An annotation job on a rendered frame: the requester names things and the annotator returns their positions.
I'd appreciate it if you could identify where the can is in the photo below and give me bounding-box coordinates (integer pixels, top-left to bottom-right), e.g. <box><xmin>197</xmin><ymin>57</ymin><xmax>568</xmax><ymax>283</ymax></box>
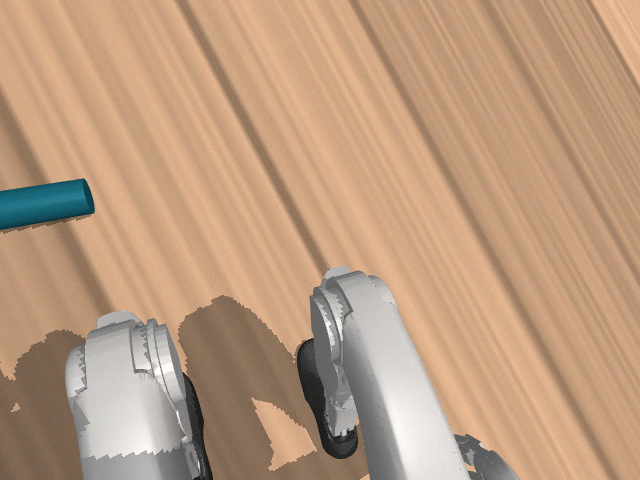
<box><xmin>0</xmin><ymin>179</ymin><xmax>95</xmax><ymax>230</ymax></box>

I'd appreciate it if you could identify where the right robot foot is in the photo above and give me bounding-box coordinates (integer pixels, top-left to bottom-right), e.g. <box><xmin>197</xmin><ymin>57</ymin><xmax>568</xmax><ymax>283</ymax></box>
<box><xmin>297</xmin><ymin>338</ymin><xmax>358</xmax><ymax>459</ymax></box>

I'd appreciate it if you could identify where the left robot foot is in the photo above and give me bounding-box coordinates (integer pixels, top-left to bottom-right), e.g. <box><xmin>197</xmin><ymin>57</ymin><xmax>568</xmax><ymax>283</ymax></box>
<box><xmin>182</xmin><ymin>372</ymin><xmax>213</xmax><ymax>480</ymax></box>

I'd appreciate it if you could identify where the right robot hand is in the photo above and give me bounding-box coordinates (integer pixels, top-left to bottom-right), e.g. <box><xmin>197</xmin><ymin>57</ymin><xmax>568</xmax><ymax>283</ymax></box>
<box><xmin>453</xmin><ymin>434</ymin><xmax>520</xmax><ymax>480</ymax></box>

